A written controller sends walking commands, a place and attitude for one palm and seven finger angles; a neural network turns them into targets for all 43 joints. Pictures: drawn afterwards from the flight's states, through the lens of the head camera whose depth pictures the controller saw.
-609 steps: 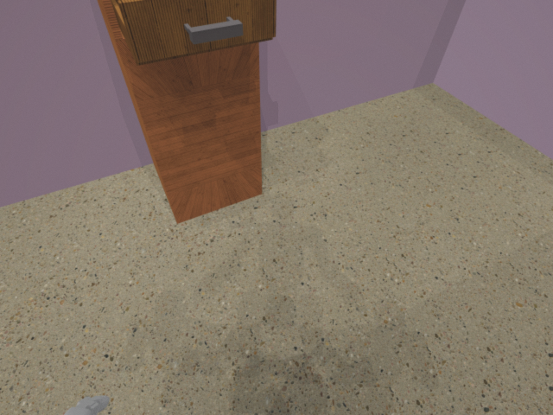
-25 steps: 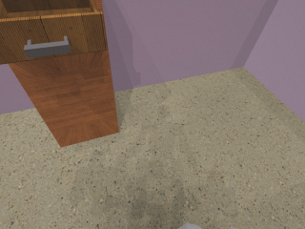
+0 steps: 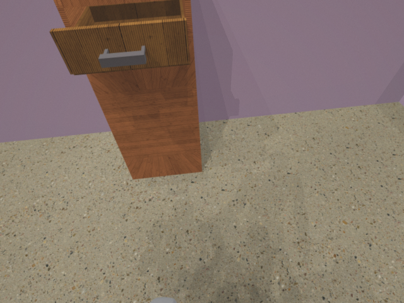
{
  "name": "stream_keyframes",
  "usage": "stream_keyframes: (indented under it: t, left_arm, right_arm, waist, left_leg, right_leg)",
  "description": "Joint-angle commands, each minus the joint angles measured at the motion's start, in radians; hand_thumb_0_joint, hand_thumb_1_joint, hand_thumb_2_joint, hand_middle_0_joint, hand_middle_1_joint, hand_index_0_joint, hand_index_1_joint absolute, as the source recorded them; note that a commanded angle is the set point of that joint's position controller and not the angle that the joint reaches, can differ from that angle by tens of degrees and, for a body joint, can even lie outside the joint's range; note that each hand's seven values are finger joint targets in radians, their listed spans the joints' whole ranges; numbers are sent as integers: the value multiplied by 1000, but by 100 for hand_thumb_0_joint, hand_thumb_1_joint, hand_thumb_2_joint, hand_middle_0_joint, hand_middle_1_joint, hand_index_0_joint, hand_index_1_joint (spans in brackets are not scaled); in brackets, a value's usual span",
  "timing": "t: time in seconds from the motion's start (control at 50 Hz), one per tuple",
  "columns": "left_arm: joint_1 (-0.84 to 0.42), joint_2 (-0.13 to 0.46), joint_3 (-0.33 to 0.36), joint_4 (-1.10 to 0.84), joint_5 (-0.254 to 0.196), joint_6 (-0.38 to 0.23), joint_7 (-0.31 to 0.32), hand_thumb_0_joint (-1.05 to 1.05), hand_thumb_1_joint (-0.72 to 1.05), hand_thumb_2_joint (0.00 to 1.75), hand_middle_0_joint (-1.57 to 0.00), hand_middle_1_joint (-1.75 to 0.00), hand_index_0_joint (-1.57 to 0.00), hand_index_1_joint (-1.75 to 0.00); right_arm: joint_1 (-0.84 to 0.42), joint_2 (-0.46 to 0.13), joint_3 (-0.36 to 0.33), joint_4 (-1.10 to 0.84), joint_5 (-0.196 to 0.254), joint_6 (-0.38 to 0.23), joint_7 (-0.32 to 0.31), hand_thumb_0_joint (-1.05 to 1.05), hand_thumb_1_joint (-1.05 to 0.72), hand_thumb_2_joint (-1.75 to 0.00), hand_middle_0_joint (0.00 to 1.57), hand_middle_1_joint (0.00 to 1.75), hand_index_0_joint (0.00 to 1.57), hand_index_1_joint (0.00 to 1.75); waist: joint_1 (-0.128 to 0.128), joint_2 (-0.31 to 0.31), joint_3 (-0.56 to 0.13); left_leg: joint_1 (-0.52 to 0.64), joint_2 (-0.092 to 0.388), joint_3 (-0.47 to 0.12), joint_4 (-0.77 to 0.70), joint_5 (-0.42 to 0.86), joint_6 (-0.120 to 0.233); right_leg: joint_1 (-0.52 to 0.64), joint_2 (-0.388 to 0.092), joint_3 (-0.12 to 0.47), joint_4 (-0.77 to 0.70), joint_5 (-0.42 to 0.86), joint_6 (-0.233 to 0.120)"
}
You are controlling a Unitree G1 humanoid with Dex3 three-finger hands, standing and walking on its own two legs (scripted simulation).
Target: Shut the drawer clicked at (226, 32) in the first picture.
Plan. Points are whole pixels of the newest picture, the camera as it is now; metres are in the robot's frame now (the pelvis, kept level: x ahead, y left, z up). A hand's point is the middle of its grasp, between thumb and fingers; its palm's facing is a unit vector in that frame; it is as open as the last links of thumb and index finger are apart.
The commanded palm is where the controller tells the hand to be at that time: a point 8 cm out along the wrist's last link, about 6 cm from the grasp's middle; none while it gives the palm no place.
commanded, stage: take the last steps up to it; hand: left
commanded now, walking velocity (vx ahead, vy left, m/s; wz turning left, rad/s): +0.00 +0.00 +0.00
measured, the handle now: (124, 54) +0.74 +0.26 +0.13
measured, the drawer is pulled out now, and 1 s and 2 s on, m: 0.17 0.17 0.17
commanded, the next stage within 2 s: come to a stop and stand still in 1.22 s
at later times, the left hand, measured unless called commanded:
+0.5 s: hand out of the picture +0.06 +0.23 -0.17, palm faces +0.06 -0.98 -0.18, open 7.4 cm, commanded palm none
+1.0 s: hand (143, 295) +0.18 +0.16 -0.17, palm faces +0.13 -0.98 -0.17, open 7.3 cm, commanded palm none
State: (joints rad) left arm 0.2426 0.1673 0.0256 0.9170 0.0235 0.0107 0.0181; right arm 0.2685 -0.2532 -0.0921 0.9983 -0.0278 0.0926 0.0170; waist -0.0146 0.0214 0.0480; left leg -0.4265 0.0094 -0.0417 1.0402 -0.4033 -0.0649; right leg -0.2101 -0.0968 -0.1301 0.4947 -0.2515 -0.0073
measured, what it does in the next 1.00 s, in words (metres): walks ahead: left foot, then right foot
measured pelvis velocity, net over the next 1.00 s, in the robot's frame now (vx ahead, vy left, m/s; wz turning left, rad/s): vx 0.19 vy -0.01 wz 0.06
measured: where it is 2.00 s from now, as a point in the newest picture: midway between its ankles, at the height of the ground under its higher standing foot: (207, 280)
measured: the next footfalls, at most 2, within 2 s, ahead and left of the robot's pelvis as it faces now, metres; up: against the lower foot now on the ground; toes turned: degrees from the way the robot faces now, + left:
left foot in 0.16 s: +0.01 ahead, +0.15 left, +0.00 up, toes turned +5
right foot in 0.64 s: +0.22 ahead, -0.10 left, +0.00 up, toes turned -7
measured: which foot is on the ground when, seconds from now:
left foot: up 0.00-0.14, down 0.16-0.64, up 0.66-1.00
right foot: down 0.00-0.16, up 0.18-0.62, down 0.64-1.00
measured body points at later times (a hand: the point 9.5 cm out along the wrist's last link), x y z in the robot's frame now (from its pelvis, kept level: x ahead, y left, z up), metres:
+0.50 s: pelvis +0.05 +0.04 +0.00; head +0.05 +0.05 +0.45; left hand +0.06 +0.28 -0.16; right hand +0.02 -0.19 -0.15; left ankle -0.03 +0.15 -0.74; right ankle +0.13 -0.10 -0.69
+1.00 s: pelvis +0.19 -0.01 +0.00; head +0.19 -0.01 +0.45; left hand +0.17 +0.21 -0.15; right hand +0.27 -0.24 -0.15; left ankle +0.27 +0.13 -0.70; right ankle +0.18 -0.10 -0.74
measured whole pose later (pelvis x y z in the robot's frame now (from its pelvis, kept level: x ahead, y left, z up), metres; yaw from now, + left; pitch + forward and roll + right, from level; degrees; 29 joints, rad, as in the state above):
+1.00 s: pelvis +0.19 -0.01 +0.00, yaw +3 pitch -2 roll -1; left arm 0.33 0.14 0.03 1.11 0.02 -0.07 0.00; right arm 0.22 -0.17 -0.07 1.04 -0.03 0.00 0.02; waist 0.01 0.02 0.00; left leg -0.50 0.12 0.07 0.83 -0.23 -0.02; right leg -0.10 0.01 -0.19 0.34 -0.22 -0.05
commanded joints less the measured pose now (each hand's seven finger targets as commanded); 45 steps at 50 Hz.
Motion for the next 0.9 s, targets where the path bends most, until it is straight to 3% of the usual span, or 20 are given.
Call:
stream_keyframes:
  t: [0.0, 0.04, 0.08, 0.1, 0.14, 0.16, 0.18, 0.22, 0.28, 0.42, 0.52, 0.56, 0.58, 0.6, 0.62, 0.64, 0.68, 0.74, 0.78, 0.88]
  left_arm:
    - [88, 237, 69, -14, 11, -18, 16, 0, 90, 90, -20, -30, -20, -30]
    - [97, 240, 70, 10, 10, -18, 14, 0, 90, 90, -20, -30, -20, -30]
    - [73, 225, 65, 27, 1, -14, 9, 0, 90, 90, -20, -30, -20, -30]
    - [61, 196, 57, 32, -6, -10, 4, 0, 90, 90, -20, -30, -20, -30]
    - [21, 83, 26, -18, -5, -7, -9, 0, 90, 90, -20, -30, -20, -30]
    - [-56, 109, 26, -20, 6, -3, -6, 0, 90, 90, -20, -30, -20, -30]
    - [-86, 114, 32, -8, 7, -3, -13, 0, 90, 90, -20, -30, -20, -30]
    - [-27, 111, 31, 42, 6, -14, -34, 0, 90, 90, -20, -30, -20, -30]
    - [29, 98, 28, 81, 3, -13, -40, 0, 90, 90, -20, -30, -20, -30]
    - [-89, 77, 27, 49, -3, -16, -46, 0, 90, 90, -20, -30, -20, -30]
    - [-134, 58, 30, 40, -7, -31, -50, 0, 90, 90, -20, -30, -20, -30]
    - [-37, 75, 40, 71, -6, -43, -49, 0, 90, 90, -20, -30, -20, -30]
    - [95, 105, 49, 119, -3, -54, -45, 0, 90, 90, -20, -30, -20, -30]
    - [244, 185, 66, 164, 3, -69, -34, 0, 90, 90, -20, -30, -20, -30]
    - [357, 283, 88, 191, 0, -74, -20, 0, 90, 90, -20, -30, -20, -30]
    - [321, 281, 84, 184, -17, -71, -13, 0, 90, 90, -20, -30, -20, -30]
    - [125, 197, 66, 131, -12, -64, -6, 0, 90, 90, -20, -30, -20, -30]
    - [33, 89, 34, 110, -5, -73, 2, 0, 90, 90, -20, -30, -20, -30]
    - [43, 75, 32, 113, -2, -79, 2, 0, 90, 90, -20, -30, -20, -30]
    - [104, 102, 34, 147, -3, -93, -2, 0, 90, 90, -20, -30, -20, -30]
  right_arm:
    - [-122, -21, 16, -94, 17, -46, -8, 0, -90, -90, 20, 30, 20, 30]
    - [-82, -7, 29, -77, 18, -61, -13, 0, -90, -90, 20, 30, 20, 30]
    - [1, -5, 36, -44, 13, -79, -16, 0, -90, -90, 20, 30, 20, 30]
    - [49, -28, 32, -25, 14, -92, -16, 0, -90, -90, 20, 30, 20, 30]
    - [151, -189, 0, -8, -2, -100, -27, 0, -90, -90, 20, 30, 20, 30]
    - [157, -172, 2, 8, -4, -101, -35, 0, -90, -90, 20, 30, 20, 30]
    - [125, -140, 14, 6, -3, -102, -41, 0, -90, -90, 20, 30, 20, 30]
    - [56, -85, 31, -4, 1, -118, -43, 0, -90, -90, 20, 30, 20, 30]
    - [74, -65, 33, 7, 12, -139, -47, 0, -90, -90, 20, 30, 20, 30]
    - [167, -58, 27, 61, 6, -152, -53, 0, -90, -90, 20, 30, 20, 30]
    - [176, -64, 23, 90, -5, -148, -52, 0, -90, -90, 20, 30, 20, 30]
    - [158, -64, 22, 95, -3, -145, -52, 0, -90, -90, 20, 30, 20, 30]
    - [154, -58, 24, 100, 3, -147, -49, 0, -90, -90, 20, 30, 20, 30]
    - [163, -26, 28, 91, 14, -152, -39, 0, -90, -90, 20, 30, 20, 30]
    - [172, 37, 41, 54, 23, -157, -35, 0, -90, -90, 20, 30, 20, 30]
    - [122, -9, 33, 45, 25, -146, -35, 0, -90, -90, 20, 30, 20, 30]
    - [38, 10, 23, 32, 12, -136, -24, 0, -90, -90, 20, 30, 20, 30]
    - [118, 61, 27, 67, -3, -104, -14, 0, -90, -90, 20, 30, 20, 30]
    - [134, 71, 25, 66, -6, -92, -11, 0, -90, -90, 20, 30, 20, 30]
    - [22, 61, 25, 20, -3, -100, 3, 0, -90, -90, 20, 30, 20, 30]
  waist:
    - [73, -223, -34]
    - [61, -236, -86]
    - [20, -238, -93]
    - [-4, -139, -97]
    - [-61, 301, -27]
    - [-88, 267, 23]
    - [-66, 230, 103]
    - [-21, 155, 129]
    - [1, 125, 92]
    - [-29, 86, 96]
    - [-31, 129, 107]
    - [21, 94, 52]
    - [81, 32, -20]
    - [141, -128, -123]
    - [154, -353, -199]
    - [154, -262, -180]
    - [89, -108, 2]
    - [6, -110, 31]
    - [-10, -138, 37]
    - [14, -108, 47]
  left_leg:
    - [-5, -9, 67, -220, -93, 8]
    - [82, -18, 98, -350, -62, 20]
    - [264, -29, 132, -561, 69, 35]
    - [396, -4, 95, -679, 109, 50]
    - [497, 366, -375, -849, -64, 205]
    - [408, 385, -420, -890, -137, 246]
    - [319, 349, -381, -911, -172, 244]
    - [293, 285, -254, -907, -79, 229]
    - [332, 238, -129, -890, 142, 216]
    - [420, 280, -91, -863, 341, 244]
    - [351, 273, -64, -799, 412, 222]
    - [303, 247, -27, -678, 474, 190]
    - [261, 192, 20, -515, 506, 158]
    - [90, 123, 88, -264, 380, 116]
    - [-137, -10, 137, 52, -162, 81]
    - [-147, 36, 29, 194, -185, 100]
    - [-214, 104, 12, 273, -12, 100]
    - [-92, 129, 46, 158, 115, 69]
    - [-66, 126, 72, 83, 142, 53]
    - [-121, 129, 95, -113, 186, 37]
  right_leg:
    - [103, -234, 199, -152, 326, -143]
    - [124, -227, 192, -134, 304, -129]
    - [18, -181, 146, -104, 83, -75]
    - [-94, -138, 110, -35, -95, -33]
    - [-452, 35, -26, 344, -341, 48]
    - [-469, 9, 61, 452, -320, 37]
    - [-472, 1, 93, 518, -247, 31]
    - [-448, -16, 93, 561, -131, 34]
    - [-424, -12, 79, 569, -36, 53]
    - [-449, -29, 71, 381, -8, 62]
    - [-285, 10, 20, 188, -21, 31]
    - [-85, 48, -9, 65, 28, 11]
    - [101, 61, -7, -8, 67, -1]
    - [347, -85, 168, -63, 25, -56]
    - [485, -348, 560, -179, 116, -162]
    - [349, -373, 617, -260, -78, -204]
    - [97, -323, 524, -330, -351, -185]
    - [-85, -214, 250, -356, -170, -117]
    - [-121, -182, 181, -368, -122, -115]
    - [-12, -181, 170, -382, -54, -149]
